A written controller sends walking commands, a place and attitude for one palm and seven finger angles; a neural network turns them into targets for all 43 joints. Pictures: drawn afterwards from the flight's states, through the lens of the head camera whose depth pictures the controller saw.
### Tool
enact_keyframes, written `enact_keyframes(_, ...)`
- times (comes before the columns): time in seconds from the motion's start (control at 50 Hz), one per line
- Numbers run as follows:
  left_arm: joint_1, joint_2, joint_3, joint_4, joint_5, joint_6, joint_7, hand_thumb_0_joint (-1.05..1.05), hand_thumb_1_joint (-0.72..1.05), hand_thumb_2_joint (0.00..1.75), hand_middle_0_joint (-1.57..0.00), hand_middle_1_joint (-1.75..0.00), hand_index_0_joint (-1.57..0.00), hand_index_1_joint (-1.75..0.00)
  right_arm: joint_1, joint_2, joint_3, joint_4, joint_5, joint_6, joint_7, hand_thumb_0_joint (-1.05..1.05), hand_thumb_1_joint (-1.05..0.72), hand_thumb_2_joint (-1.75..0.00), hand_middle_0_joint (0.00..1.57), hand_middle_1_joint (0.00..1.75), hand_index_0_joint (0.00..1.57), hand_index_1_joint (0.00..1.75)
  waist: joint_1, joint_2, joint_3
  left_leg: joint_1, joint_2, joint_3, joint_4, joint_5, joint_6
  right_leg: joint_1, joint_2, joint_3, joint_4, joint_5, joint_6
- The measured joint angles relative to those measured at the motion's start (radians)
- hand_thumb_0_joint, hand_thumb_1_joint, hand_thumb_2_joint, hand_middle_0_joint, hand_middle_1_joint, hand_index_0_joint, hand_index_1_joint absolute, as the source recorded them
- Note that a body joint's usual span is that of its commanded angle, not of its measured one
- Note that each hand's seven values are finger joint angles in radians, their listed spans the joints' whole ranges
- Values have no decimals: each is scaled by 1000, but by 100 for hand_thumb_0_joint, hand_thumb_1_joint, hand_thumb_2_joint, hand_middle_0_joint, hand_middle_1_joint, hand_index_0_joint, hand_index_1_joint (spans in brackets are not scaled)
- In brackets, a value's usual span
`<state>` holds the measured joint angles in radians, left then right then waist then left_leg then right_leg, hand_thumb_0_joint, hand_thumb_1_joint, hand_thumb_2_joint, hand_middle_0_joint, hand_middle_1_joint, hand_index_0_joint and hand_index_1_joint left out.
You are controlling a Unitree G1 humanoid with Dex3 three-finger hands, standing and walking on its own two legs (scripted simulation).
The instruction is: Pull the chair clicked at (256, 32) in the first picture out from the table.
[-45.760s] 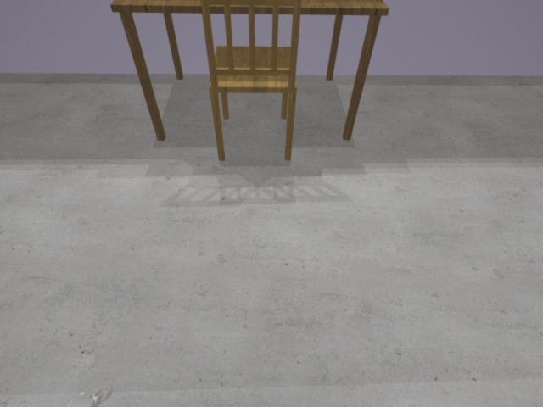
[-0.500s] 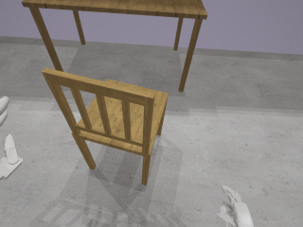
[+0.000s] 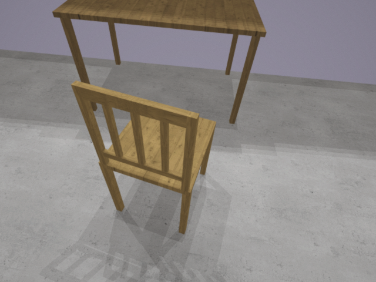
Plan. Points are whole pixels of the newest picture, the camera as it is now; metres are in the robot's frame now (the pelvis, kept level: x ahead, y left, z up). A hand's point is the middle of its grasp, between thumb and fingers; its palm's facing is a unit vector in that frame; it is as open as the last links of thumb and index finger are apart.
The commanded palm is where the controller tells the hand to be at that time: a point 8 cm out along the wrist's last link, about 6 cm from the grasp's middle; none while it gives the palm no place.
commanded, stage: let the arm hang, fingers relaxed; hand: left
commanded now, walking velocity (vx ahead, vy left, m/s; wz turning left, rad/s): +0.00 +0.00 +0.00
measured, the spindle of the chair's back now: (138, 140) +0.56 +0.18 -0.10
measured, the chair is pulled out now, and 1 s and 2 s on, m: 0.68 0.68 0.68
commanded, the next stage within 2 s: look to check the result in 0.82 s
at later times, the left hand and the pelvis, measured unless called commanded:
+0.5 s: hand out of the picture -0.04 +0.17 -0.16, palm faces +0.00 -0.98 -0.21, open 7.3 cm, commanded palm none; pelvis -0.01 +0.00 +0.01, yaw -1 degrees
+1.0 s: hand out of the picture +0.00 +0.14 -0.16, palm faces +0.00 -0.98 -0.18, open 7.3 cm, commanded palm none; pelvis +0.00 -0.02 +0.01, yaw -1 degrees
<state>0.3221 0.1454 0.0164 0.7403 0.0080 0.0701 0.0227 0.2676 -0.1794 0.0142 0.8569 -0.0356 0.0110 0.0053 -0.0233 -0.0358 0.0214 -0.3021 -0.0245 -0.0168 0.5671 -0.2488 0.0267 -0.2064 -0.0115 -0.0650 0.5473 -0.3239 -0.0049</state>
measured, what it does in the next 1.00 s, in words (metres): stands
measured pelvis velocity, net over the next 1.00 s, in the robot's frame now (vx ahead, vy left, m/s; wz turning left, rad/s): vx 0.00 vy -0.02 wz -0.02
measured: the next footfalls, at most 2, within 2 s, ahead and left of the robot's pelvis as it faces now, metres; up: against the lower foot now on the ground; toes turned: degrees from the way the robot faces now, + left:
none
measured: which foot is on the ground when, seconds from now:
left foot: down 0.00-1.00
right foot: down 0.00-1.00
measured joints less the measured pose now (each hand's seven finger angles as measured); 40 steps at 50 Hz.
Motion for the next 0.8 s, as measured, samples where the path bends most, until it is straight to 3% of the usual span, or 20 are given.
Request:
enact_keyframes(0.08, -1, 48, 3, 103, 4, -27, 3, -4, 103, 90, -21, -31, -21, -30, 46, 19, 1, 63, 1, 12, -12, 1, -92, -90, 20, 30, 20, 30, 25, -12, 38, 7, 10, -16, -39, 35, -7, 19, 13, -15, -61, 43, -10)
enact_keyframes(0.24, 61, 71, -12, 267, 4, -32, -2, -1, 96, 90, -20, -30, -20, -30, 92, 4, -22, 131, 8, 19, -21, 1, -92, -90, 20, 30, 20, 30, 22, 51, 42, 21, 7, -5, -88, 69, -1, 26, 10, -4, -101, 76, -7)
enact_keyframes(0.38, 73, 48, -22, 323, 1, -43, 4, 0, 92, 90, -20, -30, -20, -30, 99, 21, -20, 171, 10, 12, -23, 1, -91, -90, 20, 30, 20, 30, 22, 74, 28, 27, 4, 8, -101, 74, 0, 16, 5, 9, -90, 72, -7)
enact_keyframes(0.62, 4, -33, -39, 324, 0, -65, 8, 0, 91, 90, -20, -30, -20, -30, 70, 62, -11, 206, 12, -6, -29, 1, -91, -90, 20, 30, 20, 30, 17, 57, 22, 44, 9, 18, -115, 72, -10, 18, 9, 19, -80, 61, -14)
enact_keyframes(0.8, -13, -24, -28, 330, -2, -70, 13, 1, 93, 90, -20, -30, -20, -30, 61, 63, -14, 221, 14, -12, -37, 1, -92, -90, 20, 30, 20, 30, 14, 47, 37, 59, 19, 13, -117, 64, -20, 37, 19, 16, -90, 57, -23)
